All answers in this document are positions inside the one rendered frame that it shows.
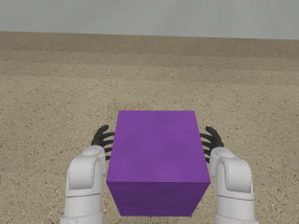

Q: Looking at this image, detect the carton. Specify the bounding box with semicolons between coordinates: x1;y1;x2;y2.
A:
106;110;211;217

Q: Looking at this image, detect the right robot forearm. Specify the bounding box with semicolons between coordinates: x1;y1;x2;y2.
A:
209;147;259;224

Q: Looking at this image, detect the left robot forearm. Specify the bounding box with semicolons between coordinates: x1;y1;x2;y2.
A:
60;145;107;224

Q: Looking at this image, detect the robot right hand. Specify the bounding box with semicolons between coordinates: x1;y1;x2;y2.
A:
200;126;224;163

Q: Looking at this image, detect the robot left hand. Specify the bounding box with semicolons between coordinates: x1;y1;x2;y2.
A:
91;125;115;161

